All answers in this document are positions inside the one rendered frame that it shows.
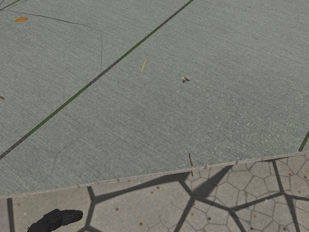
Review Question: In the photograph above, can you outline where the robot left hand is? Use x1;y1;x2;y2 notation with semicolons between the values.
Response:
27;209;83;232

